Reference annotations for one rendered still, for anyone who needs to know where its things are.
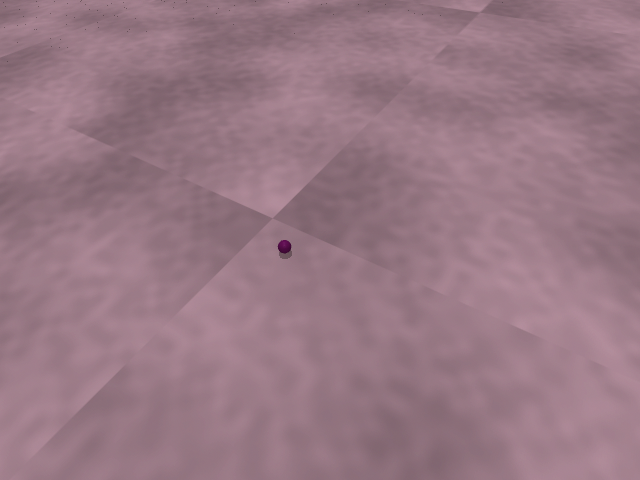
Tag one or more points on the ball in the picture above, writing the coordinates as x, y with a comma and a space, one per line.
284, 246

